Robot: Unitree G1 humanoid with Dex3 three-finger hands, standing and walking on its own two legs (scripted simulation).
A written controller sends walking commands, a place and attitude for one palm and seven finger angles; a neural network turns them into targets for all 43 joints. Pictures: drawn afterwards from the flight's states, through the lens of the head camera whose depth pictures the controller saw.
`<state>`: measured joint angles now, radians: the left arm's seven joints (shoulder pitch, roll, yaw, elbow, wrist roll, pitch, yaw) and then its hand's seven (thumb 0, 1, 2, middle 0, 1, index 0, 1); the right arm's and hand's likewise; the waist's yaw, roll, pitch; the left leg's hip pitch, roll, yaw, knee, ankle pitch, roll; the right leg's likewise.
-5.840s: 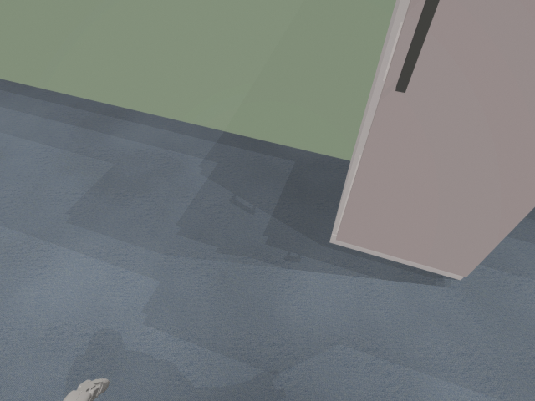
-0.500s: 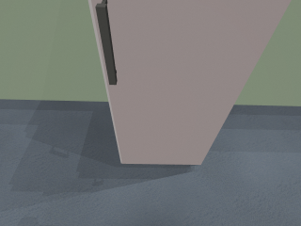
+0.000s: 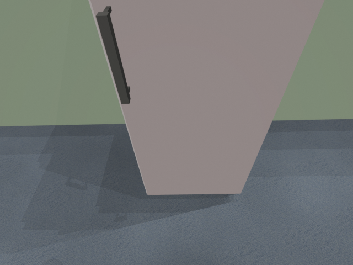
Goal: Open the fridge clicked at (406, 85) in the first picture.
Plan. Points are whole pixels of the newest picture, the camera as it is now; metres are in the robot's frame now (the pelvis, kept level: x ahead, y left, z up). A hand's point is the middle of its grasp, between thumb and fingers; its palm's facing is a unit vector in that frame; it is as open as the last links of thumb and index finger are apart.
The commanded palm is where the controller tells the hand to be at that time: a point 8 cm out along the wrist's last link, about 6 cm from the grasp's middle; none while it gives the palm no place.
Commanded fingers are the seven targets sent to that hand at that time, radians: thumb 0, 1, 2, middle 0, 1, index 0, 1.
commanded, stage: look again from close up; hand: left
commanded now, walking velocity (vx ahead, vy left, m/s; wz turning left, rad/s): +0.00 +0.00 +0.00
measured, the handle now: (117, 60) +0.56 +0.19 +0.19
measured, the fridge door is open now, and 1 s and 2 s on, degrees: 0 0 0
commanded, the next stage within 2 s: shuffle to correct the standing spot in 0.68 s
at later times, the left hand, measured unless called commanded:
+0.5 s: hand out of the picture +0.03 +0.16 -0.17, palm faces +0.02 -0.97 -0.22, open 7.4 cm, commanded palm none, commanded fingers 0.00 0.90 0.90 -0.20 -0.30 -0.20 -0.30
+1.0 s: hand out of the picture +0.02 +0.15 -0.18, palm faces +0.08 -0.98 -0.18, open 7.4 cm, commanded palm none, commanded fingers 0.00 0.90 0.90 -0.20 -0.30 -0.20 -0.30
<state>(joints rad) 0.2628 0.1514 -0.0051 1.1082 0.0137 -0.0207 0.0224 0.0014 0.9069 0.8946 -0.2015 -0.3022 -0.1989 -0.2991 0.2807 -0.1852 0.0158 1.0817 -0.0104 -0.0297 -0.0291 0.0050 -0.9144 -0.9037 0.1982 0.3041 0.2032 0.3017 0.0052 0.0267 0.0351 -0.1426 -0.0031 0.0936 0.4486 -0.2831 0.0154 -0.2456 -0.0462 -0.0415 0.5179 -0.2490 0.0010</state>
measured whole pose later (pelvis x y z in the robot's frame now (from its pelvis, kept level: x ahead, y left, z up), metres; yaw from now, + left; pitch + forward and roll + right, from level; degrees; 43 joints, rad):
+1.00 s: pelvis +0.02 -0.03 +0.00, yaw +1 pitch +0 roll -1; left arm 0.29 0.16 0.03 1.09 0.02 -0.01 0.01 0.00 0.91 0.89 -0.20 -0.30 -0.20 -0.30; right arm 0.32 -0.16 0.01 1.11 -0.02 0.00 -0.02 0.00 -0.91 -0.90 0.20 0.30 0.20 0.30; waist 0.01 0.00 0.02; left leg -0.18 0.06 0.05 0.55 -0.37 0.01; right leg -0.22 0.02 -0.09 0.51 -0.29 -0.05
